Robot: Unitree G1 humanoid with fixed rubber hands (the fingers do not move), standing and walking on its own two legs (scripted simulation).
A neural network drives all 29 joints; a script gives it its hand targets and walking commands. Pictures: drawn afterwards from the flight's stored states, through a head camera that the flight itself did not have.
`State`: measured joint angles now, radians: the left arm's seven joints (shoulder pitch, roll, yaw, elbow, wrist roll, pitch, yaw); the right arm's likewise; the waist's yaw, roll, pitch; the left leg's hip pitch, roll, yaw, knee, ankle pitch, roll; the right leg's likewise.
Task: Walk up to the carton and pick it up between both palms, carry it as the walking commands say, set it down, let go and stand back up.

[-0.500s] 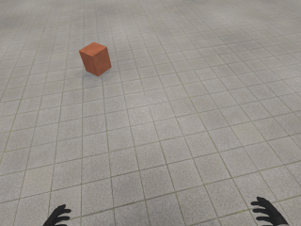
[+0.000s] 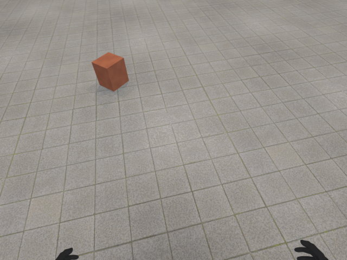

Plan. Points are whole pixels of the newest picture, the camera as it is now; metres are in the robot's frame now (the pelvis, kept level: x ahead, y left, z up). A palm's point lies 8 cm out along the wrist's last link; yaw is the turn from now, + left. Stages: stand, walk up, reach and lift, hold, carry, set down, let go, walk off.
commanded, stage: stand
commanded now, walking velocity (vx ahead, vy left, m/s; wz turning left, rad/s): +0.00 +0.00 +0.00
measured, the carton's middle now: (111, 71) +1.83 +0.60 -0.65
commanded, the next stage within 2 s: walk up in 0.74 s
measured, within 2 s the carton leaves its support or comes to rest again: neither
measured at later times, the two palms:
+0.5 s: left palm out of the picture +0.10 +0.31 -0.10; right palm out of the picture +0.10 -0.31 -0.10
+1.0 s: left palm out of the picture +0.10 +0.32 -0.10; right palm out of the picture +0.11 -0.31 -0.10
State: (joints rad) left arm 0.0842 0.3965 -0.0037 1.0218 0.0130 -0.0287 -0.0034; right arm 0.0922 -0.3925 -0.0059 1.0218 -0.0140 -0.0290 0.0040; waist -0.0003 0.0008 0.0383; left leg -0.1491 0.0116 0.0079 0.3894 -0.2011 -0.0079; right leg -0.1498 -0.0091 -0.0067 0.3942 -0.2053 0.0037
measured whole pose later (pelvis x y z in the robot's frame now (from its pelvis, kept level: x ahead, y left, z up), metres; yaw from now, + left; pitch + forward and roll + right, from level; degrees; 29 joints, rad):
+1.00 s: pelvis +0.01 +0.00 +0.00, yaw +3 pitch +0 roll +0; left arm 0.09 0.38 0.05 1.00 0.02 0.00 0.00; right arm 0.13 -0.39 -0.05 1.00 -0.02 0.05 0.04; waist -0.01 0.00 0.01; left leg -0.27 0.00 -0.03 0.57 -0.35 -0.02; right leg -0.16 -0.05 -0.09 0.38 -0.27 0.02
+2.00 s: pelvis +0.46 +0.11 +0.00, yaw +15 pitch +0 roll +2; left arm 0.42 0.23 0.05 1.04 0.02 -0.08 0.00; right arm 0.18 -0.27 -0.07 0.96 -0.04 0.01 0.06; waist 0.06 0.05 0.06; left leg -0.59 0.09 0.03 1.11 -0.15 -0.02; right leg -0.17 -0.07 -0.13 0.42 -0.25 -0.01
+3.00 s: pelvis +0.93 +0.28 +0.00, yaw +16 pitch +1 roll +3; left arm 0.39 0.20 0.05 1.06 0.03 -0.08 0.00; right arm 0.21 -0.25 -0.07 1.01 -0.04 -0.01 0.04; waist 0.04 0.04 0.04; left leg -0.56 0.10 0.04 1.05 -0.17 -0.03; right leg -0.18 -0.10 -0.13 0.40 -0.23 0.00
